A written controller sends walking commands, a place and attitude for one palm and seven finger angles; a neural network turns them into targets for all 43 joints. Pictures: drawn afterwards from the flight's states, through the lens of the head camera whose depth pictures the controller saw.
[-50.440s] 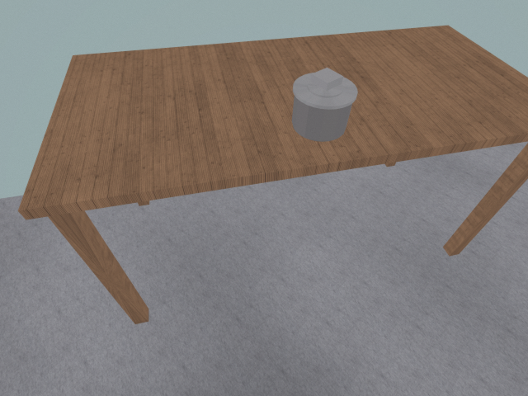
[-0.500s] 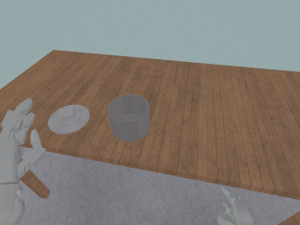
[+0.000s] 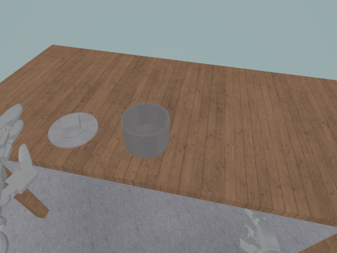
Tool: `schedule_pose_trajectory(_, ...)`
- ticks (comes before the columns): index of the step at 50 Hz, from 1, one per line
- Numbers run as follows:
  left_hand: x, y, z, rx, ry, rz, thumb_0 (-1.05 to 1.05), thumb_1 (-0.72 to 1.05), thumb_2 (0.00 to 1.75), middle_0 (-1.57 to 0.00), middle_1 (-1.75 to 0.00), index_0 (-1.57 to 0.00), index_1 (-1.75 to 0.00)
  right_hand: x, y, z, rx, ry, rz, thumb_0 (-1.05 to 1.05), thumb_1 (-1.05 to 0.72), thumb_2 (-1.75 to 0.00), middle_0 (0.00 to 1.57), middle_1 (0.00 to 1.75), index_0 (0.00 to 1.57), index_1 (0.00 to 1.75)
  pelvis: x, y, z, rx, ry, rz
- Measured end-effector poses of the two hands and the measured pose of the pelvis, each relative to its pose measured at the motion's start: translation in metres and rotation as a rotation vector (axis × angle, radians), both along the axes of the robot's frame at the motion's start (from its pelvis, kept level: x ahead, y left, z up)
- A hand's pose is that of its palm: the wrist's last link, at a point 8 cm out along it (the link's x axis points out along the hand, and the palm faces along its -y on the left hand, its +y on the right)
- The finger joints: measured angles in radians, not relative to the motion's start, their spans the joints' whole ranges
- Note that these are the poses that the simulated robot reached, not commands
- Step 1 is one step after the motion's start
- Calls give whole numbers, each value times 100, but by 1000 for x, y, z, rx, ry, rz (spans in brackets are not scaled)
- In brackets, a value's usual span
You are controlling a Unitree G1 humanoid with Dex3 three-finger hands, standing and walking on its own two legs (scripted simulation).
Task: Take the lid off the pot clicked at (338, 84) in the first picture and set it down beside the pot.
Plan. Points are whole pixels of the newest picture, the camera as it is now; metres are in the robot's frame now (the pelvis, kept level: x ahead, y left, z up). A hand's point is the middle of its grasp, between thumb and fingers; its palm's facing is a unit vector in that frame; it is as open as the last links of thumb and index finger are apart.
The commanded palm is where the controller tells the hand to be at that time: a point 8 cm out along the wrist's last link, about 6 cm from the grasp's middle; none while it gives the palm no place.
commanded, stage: step back with the hand held close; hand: left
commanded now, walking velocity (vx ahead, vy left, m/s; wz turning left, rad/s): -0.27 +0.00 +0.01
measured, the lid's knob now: (71, 123) +0.47 +0.38 +0.00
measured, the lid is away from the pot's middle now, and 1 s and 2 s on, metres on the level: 0.25 0.25 0.25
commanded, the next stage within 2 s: stop stepping back and stand still in 1.46 s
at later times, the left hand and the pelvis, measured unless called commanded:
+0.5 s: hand (21, 203) +0.14 +0.25 +0.16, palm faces +0.36 -0.83 -0.43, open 7.4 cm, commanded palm +0.08 +0.29 +0.18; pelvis -0.05 +0.02 -0.02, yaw -1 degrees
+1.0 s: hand (22, 239) +0.10 +0.23 +0.16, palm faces +0.30 -0.85 -0.43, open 7.4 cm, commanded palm +0.03 +0.28 +0.18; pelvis -0.10 +0.00 -0.02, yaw +0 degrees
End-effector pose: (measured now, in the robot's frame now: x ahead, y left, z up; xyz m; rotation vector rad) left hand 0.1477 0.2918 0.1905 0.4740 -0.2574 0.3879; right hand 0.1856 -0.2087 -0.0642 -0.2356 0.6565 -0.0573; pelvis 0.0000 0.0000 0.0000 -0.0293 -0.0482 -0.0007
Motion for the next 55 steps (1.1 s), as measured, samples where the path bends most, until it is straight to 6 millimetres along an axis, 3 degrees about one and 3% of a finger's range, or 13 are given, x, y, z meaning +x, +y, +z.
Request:
schedule_pose_trajectory(8,9,-7,-28,-19,112,-131,2,90,90,-20,-31,-21,-30,-27,-15,2,-49,56,-94,1,-90,-90,21,30,20,30,-15,14,-2,7,44,-17)
schedule_pose_trajectory(13,-9,-4,-22,60,135,-181,2,89,90,-21,-31,-22,-30,-46,-15,1,-54,65,-136,1,-91,-90,21,30,20,30,-24,20,-7,18,51,-13)
schedule_pose_trajectory(20,-35,6,-1,105,23,-102,2,89,90,-21,-31,-22,-30,-64,-2,-12,-10,46,-119,1,-91,-90,21,30,20,30,-38,21,-12,21,33,-26)
schedule_pose_trajectory(26,-46,-1,-14,35,-11,-75,1,89,90,-20,-31,-21,-30,-82,0,-19,19,42,-102,1,-90,-90,21,30,20,30,-55,14,-16,6,31,-8)
schedule_pose_trajectory(30,-54,-8,-24,4,1,-105,2,89,90,-20,-31,-21,-30,-98,-9,-16,-17,50,-113,1,-90,-89,21,30,20,30,-65,12,-18,-4,41,5)
schedule_pose_trajectory(34,-64,-8,-21,38,-13,-140,2,89,90,-21,-31,-22,-30,-111,-19,-11,-69,50,-133,1,-90,-90,21,30,20,30,-73,14,-20,-10,43,10)
schedule_pose_trajectory(42,-75,0,-2,133,-71,-102,2,89,90,-21,-31,-22,-30,-112,-19,-11,-49,13,-133,1,-91,-90,21,30,20,30,-81,13,-19,-5,62,-4)
schedule_pose_trajectory(48,-80,-16,-12,68,-48,-142,2,89,90,-20,-31,-21,-30,-114,-13,-11,-14,14,-95,1,-90,-90,21,30,20,30,-97,4,-17,-4,53,-3)
schedule_pose_trajectory(55,-104,-29,-16,62,-41,-165,2,89,90,-21,-31,-22,-30,-130,-26,-10,-31,20,-95,1,-90,-90,21,30,20,30,-111,-6,-21,-9,55,21)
